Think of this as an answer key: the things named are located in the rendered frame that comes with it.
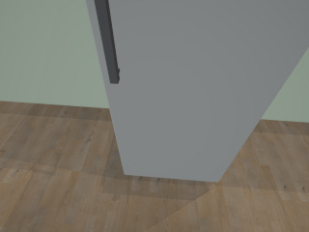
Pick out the handle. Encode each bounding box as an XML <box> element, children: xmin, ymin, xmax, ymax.
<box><xmin>94</xmin><ymin>0</ymin><xmax>120</xmax><ymax>84</ymax></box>

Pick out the fridge door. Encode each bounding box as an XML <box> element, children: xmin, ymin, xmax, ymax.
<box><xmin>86</xmin><ymin>0</ymin><xmax>309</xmax><ymax>183</ymax></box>

